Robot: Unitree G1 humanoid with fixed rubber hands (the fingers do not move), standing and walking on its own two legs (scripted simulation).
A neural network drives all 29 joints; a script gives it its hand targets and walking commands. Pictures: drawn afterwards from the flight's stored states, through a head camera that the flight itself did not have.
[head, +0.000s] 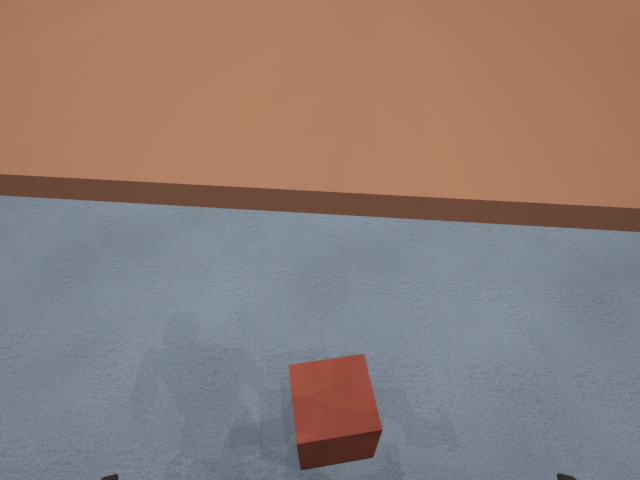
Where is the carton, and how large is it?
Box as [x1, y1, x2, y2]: [289, 354, 382, 469]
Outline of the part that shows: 363,354 289,365 296,443 301,469 372,457 382,429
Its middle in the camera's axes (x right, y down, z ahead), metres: +0.03 +0.49 +1.09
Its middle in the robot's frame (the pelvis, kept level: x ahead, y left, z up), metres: +0.44 -0.01 -0.66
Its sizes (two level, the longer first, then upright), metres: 0.210 0.200 0.250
